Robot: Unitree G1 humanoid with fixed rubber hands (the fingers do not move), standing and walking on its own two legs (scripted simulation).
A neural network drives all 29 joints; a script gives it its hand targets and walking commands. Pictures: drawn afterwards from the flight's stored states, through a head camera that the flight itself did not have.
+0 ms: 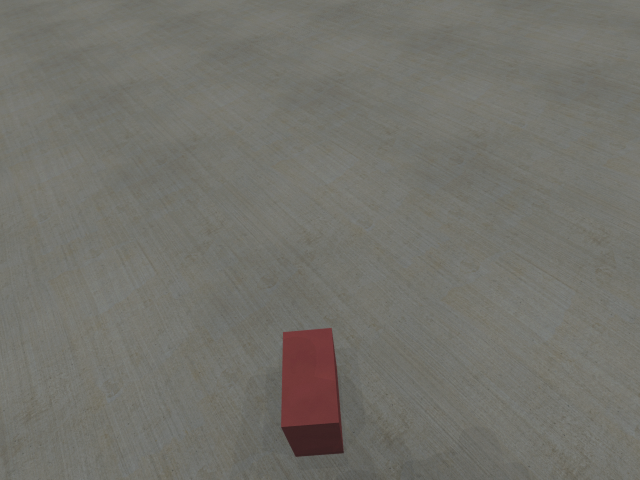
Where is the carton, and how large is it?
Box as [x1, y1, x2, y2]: [281, 328, 343, 456]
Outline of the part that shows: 331,328 283,332 281,427 296,456 343,452 336,365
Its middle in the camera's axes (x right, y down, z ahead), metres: -0.01 +0.44 +1.14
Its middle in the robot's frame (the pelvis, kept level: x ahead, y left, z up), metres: +0.51 +0.13 -0.66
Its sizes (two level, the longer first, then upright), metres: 0.266 0.144 0.268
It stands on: the floor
